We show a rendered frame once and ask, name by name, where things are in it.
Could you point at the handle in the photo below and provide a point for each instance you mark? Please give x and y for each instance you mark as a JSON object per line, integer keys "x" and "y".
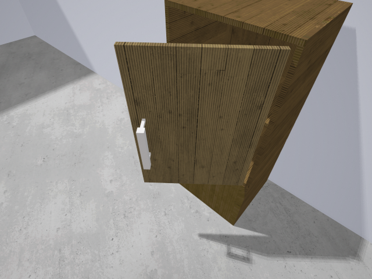
{"x": 143, "y": 146}

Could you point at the cupboard door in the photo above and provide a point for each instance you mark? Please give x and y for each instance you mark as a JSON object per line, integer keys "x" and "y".
{"x": 205, "y": 106}

